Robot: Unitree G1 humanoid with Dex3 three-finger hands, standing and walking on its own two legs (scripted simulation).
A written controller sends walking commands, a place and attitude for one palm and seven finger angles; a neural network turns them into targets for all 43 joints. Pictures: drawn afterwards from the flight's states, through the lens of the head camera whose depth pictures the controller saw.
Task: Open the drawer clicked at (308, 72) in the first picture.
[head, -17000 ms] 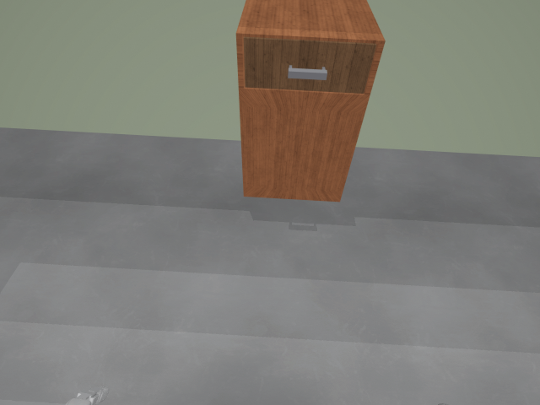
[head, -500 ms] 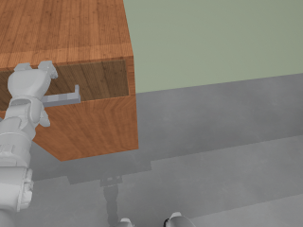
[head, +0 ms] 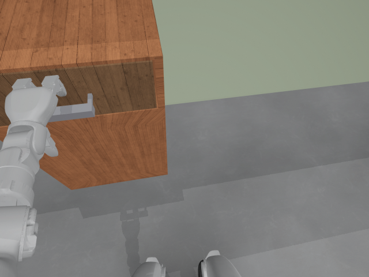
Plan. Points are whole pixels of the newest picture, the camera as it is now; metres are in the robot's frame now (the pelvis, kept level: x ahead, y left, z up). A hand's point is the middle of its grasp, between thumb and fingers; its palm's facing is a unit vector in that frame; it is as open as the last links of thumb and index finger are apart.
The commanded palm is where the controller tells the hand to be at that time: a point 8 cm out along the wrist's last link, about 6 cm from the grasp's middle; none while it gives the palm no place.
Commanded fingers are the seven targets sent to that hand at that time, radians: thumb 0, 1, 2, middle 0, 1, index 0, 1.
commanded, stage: lower the fingers behind the handle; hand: left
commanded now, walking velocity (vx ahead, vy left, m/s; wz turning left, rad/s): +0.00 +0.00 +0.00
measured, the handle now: (65, 106) +0.51 +0.29 -0.01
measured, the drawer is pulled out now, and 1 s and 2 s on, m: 0.00 0.00 0.00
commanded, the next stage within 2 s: lift the fingers back up to retry in 1.14 s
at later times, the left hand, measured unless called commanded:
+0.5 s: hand (53, 121) +0.46 +0.30 +0.00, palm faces -0.01 +0.00 -1.00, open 13.8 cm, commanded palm +0.45 +0.29 +0.03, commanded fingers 0.00 -0.50 0.30 -0.30 -1.20 -0.30 -1.20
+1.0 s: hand (54, 123) +0.46 +0.30 -0.01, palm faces -0.02 +0.02 -1.00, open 13.8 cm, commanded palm +0.44 +0.30 +0.02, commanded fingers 0.00 -0.50 0.30 -0.30 -1.20 -0.30 -1.20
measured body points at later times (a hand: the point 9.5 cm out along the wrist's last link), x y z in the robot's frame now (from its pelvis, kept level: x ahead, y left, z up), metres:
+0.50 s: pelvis -0.01 +0.00 -0.01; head +0.12 +0.01 +0.42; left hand +0.46 +0.30 +0.05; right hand +0.01 -0.29 -0.14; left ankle -0.02 +0.09 -0.68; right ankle +0.03 -0.14 -0.68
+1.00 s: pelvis -0.04 -0.01 -0.03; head +0.11 +0.00 +0.39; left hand +0.45 +0.30 +0.05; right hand -0.01 -0.29 -0.16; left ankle -0.02 +0.09 -0.68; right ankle +0.03 -0.14 -0.68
